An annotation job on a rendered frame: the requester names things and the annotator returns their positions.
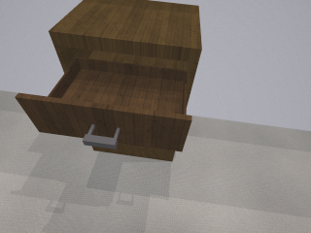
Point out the cabinet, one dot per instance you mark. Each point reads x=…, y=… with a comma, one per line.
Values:
x=142, y=32

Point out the handle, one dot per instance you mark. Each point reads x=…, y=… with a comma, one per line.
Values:
x=101, y=141

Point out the drawer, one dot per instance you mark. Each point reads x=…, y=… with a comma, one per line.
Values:
x=147, y=103

